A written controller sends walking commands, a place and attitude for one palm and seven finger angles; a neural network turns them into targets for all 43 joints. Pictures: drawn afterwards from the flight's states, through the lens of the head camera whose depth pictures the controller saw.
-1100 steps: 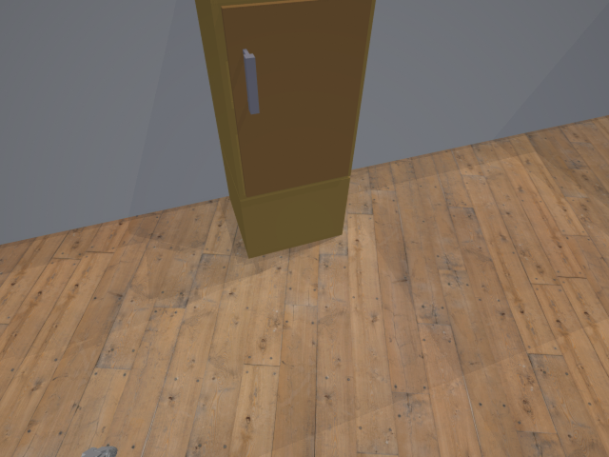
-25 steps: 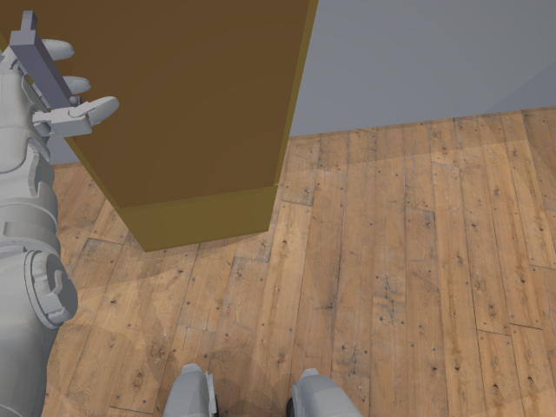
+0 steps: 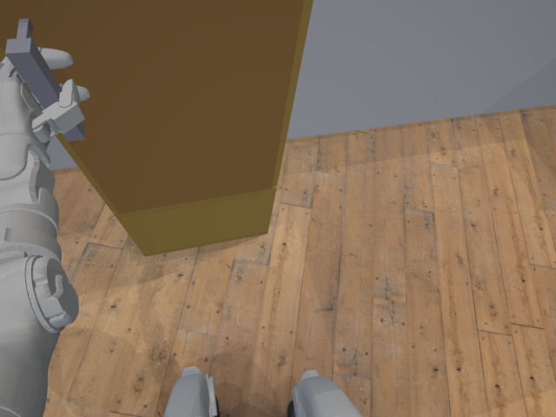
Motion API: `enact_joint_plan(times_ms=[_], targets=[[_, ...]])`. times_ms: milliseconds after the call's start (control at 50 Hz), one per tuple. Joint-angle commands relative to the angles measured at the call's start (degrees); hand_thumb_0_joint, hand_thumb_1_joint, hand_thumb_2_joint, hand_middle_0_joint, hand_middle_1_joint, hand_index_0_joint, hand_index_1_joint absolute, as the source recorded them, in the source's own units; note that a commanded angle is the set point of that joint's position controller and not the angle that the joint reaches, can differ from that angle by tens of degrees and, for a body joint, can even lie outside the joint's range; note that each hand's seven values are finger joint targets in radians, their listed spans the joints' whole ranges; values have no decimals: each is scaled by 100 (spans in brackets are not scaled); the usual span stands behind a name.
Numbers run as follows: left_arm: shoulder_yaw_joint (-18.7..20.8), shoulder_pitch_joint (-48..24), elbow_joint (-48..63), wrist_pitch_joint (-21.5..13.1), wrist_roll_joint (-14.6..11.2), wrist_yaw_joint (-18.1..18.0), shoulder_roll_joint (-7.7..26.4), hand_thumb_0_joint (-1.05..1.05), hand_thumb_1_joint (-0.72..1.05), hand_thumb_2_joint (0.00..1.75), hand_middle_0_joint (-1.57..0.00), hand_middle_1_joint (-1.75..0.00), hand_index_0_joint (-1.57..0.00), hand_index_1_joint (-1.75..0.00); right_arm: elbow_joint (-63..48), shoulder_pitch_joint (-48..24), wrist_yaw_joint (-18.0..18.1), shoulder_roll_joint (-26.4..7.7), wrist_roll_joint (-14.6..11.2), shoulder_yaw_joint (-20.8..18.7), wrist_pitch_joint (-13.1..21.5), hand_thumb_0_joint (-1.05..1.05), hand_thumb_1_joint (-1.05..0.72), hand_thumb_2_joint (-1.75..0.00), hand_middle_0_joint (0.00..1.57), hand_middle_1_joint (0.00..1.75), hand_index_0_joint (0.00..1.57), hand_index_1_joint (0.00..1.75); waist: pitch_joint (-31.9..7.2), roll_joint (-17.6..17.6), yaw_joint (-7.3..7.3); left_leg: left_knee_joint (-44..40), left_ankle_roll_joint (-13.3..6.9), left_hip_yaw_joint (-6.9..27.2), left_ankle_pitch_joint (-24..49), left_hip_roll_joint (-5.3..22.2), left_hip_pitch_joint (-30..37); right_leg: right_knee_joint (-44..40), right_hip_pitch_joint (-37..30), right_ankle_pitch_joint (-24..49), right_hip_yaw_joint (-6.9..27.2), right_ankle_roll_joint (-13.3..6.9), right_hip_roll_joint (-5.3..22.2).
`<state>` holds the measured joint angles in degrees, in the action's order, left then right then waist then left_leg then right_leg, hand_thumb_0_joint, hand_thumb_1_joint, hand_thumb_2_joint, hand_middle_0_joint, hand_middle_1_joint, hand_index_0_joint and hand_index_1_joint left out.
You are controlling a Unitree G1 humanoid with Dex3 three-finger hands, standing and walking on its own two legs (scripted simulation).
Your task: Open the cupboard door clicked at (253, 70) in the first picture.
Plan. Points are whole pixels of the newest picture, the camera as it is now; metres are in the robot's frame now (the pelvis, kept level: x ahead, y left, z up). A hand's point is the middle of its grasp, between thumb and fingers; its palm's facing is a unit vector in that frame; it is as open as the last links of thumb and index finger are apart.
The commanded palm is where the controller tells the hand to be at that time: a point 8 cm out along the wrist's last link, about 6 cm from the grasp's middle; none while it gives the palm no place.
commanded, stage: pull the door open along its arc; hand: left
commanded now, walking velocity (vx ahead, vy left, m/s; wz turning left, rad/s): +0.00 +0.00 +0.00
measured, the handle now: (52, 84) +0.56 +0.26 +0.09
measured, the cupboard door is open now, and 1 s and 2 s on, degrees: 0 44 44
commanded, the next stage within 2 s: open thumb and fingers to let go in 0.82 s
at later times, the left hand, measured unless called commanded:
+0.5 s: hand (112, 182) +0.40 +0.17 +0.10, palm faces +0.34 -0.93 +0.10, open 6.0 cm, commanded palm +0.33 +0.21 +0.09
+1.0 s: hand (205, 245) +0.32 +0.06 +0.10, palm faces +0.50 -0.87 -0.02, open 6.2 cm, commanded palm +0.27 +0.10 +0.09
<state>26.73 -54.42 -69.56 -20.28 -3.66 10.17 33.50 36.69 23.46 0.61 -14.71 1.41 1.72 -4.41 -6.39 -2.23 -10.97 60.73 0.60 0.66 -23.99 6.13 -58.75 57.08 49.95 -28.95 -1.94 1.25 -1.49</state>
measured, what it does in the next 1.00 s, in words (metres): shifts its weight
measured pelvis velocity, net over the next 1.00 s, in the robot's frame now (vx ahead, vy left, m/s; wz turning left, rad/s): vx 0.03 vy -0.05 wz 0.10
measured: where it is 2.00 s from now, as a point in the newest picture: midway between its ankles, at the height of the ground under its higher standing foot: outside the picture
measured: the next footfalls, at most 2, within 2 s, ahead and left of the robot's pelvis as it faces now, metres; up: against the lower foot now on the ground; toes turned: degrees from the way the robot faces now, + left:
none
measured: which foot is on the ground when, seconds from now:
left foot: down 0.00-1.00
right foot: down 0.00-1.00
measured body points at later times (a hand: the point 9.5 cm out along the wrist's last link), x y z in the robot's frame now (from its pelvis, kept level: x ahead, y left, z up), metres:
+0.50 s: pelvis +0.02 +0.00 +0.02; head +0.08 +0.00 +0.47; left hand +0.38 +0.21 +0.09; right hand +0.13 -0.25 -0.09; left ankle +0.04 +0.12 -0.66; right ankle -0.02 -0.14 -0.66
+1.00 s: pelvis +0.03 -0.05 +0.03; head +0.04 -0.07 +0.48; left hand +0.28 +0.11 +0.10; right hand +0.22 -0.26 -0.07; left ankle +0.04 +0.12 -0.66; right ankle -0.02 -0.14 -0.66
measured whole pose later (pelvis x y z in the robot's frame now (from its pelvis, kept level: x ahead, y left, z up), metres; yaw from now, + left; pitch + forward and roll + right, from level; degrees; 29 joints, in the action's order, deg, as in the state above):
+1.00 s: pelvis +0.03 -0.05 +0.03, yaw +5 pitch +8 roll +1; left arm -10.0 6.2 -4.8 -8.5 4.5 -34.1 -6.1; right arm 32.1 10.6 0.2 -11.0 4.8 -0.1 -4.9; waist -8.2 -1.7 -0.7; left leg 50.2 4.0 2.4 -22.7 3.5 -35.9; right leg 52.3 28.5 -32.3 -4.6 -2.3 0.7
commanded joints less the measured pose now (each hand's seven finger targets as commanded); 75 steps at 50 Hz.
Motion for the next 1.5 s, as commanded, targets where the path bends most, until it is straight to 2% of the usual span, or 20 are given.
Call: enact_joint_plan(times_ms=[0,140,180,320,340,360,380,480,560,580,720,860,880,900,960,1080,1140,1180,1300,1480], targets=[[132,-2165,1555,-518,-99,72,1483,0,90,90,-40,-135,-40,-135,-252,950,34,-1062,-14,-411,58,0,-90,-90,20,30,20,30,-2891,-934,167,-521,-186,173,2314,-327,3166,-716,-356,2264,-96,-181,-299],[29,-776,2333,-493,-387,108,914,0,90,90,-40,-135,-40,-135,-486,713,-39,-987,-101,-488,4,0,-90,-90,20,30,20,30,-2863,-704,479,-718,-188,18,2515,-385,3252,-791,-953,2704,-131,-182,-321],[-50,-207,2641,-459,-508,85,641,0,90,90,-40,-135,-40,-135,-572,644,-57,-964,-124,-518,8,0,-90,-90,20,30,20,30,-2808,-415,544,-776,-214,-40,2586,-420,3199,-842,-1232,2948,-113,-178,-321],[-822,2039,4297,-311,-824,-79,-646,0,90,90,-40,-135,-40,-135,-971,72,-168,-782,-251,-544,153,0,-90,-90,20,30,20,30,-2329,-257,836,-1092,-201,-200,2619,-477,3288,-989,-1744,3323,-155,-164,-263],[-64,1991,4913,-237,-1237,-985,-928,0,90,90,-40,-135,-40,-135,-1029,-193,-166,-573,-196,-529,240,0,-90,-90,20,30,20,30,-2381,-257,1356,-1159,-135,-238,2716,-507,3129,-1010,-1947,3235,-232,-156,-237],[-676,2457,5081,-123,-1072,-1449,-1543,0,90,90,-40,-135,-40,-135,-1031,-260,-220,-549,-176,-515,333,0,-90,-90,20,30,20,30,-2215,-311,1136,-1195,-98,-244,2691,-506,3219,-981,-1894,3180,-275,-143,-244],[-739,2795,5252,-67,-925,-1852,-1672,0,90,90,-40,-135,-40,-135,-1014,-261,-258,-538,-133,-512,388,0,-90,-90,20,30,20,30,-2039,25,1145,-1196,-93,-192,2732,-479,3124,-964,-1922,3151,-331,-148,-242],[-1265,3717,6308,157,84,-3441,-2176,0,90,90,-40,-135,-40,-135,-1137,-645,-372,-458,91,-527,350,0,-90,-90,20,30,20,30,-1942,198,1191,-1280,-84,-216,2517,-497,3149,-944,-2125,3017,-270,-170,-131],[-1838,4563,6888,471,422,-4222,-2891,0,90,90,-40,-135,-40,-135,-1317,-1118,-332,-305,164,-464,210,0,-90,-90,20,30,20,30,-1699,416,1260,-1424,-60,-272,2221,-535,3178,-1156,-2454,2936,-221,-186,-29],[-1893,4844,6982,525,512,-4289,-2857,0,90,90,-40,-135,-40,-135,-1357,-1130,-293,-300,187,-455,166,0,-90,-90,20,30,20,30,-1625,644,1266,-1445,-66,-251,2142,-533,3124,-1228,-2552,2929,-185,-183,-20],[-2586,6114,7849,742,719,-4351,-3417,0,90,90,-40,-135,-40,-135,-1534,-1616,-90,-28,231,-326,-28,0,-90,-90,20,30,20,30,-975,671,1264,-1529,-42,-292,2022,-576,3279,-1576,-2797,3416,-5,-111,152],[-3515,5266,7832,852,1002,-4478,-4185,0,90,90,-40,-135,-40,-135,-1374,-1784,-49,19,325,-277,138,0,-90,-90,20,30,20,30,-1035,482,1035,-1288,-61,-150,1833,-621,3263,-1467,-2378,3443,52,-50,289],[-3631,5159,7778,881,1000,-4473,-4292,0,90,90,-40,-135,-40,-135,-1354,-1760,-47,18,323,-294,179,0,-90,-90,20,30,20,30,-985,750,950,-1252,-74,-110,1798,-606,3216,-1509,-2366,3420,57,-30,299],[-3750,4664,7752,854,1012,-4494,-4356,0,90,90,-40,-135,-40,-135,-1266,-1813,-41,-15,319,-298,210,0,-90,-90,20,30,20,30,-970,731,849,-1194,-86,-80,1728,-608,3187,-1485,-2206,3359,86,-14,330],[-3611,4918,7678,816,988,-4446,-4222,0,69,81,-38,-133,-38,-133,-1234,-1714,-24,-34,314,-353,265,0,-90,-90,20,30,20,30,-1354,801,981,-1183,-76,-82,1817,-636,3164,-1385,-2392,3637,105,7,361],[-3399,4946,7546,682,827,-4206,-3939,0,27,63,-35,-128,-35,-128,-1160,-1611,24,-67,284,-381,275,0,-90,-90,20,30,20,30,-1277,1175,1013,-1224,-91,-58,1725,-657,2968,-1507,-2643,4001,305,107,478],[-3472,4535,7563,537,811,-4178,-3985,0,6,54,-34,-126,-34,-126,-1128,-1661,21,-75,278,-382,297,0,-90,-90,20,30,20,30,-1192,891,967,-1224,-104,-50,1554,-650,2994,-1511,-2395,3519,307,75,474],[-3337,4612,7373,455,794,-4166,-3866,0,-8,48,-33,-124,-33,-124,-1098,-1660,22,-85,274,-393,314,0,-90,-90,20,30,20,30,-1129,1060,997,-1231,-108,-20,1425,-640,2901,-1593,-2362,3187,345,69,460],[-3392,4292,7121,341,763,-4199,-3987,0,-50,30,-30,-120,-30,-120,-1063,-1730,6,-86,256,-415,351,0,-90,-90,20,30,20,30,-1208,805,1000,-1235,-115,-54,1324,-635,2949,-1567,-2185,2686,296,-3,407],[-3366,3924,6860,392,895,-4403,-4014,0,-50,30,-24,-85,-24,-85,-1073,-1737,10,-85,272,-434,357,0,-90,-90,20,30,20,30,-1219,924,1024,-1254,-127,-68,1257,-616,2948,-1539,-2004,2074,134,-103,275]])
